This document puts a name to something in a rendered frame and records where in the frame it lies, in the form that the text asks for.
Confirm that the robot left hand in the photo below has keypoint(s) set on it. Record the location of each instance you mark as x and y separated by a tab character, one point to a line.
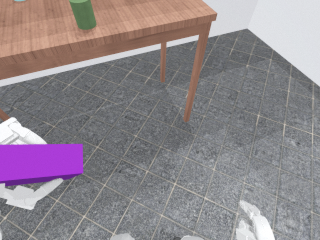
12	133

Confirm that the sponge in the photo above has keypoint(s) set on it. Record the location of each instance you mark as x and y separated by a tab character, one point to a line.
36	163

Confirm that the robot right hand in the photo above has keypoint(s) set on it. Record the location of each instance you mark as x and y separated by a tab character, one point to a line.
259	229

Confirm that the table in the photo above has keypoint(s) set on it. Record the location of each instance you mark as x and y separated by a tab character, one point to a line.
37	35

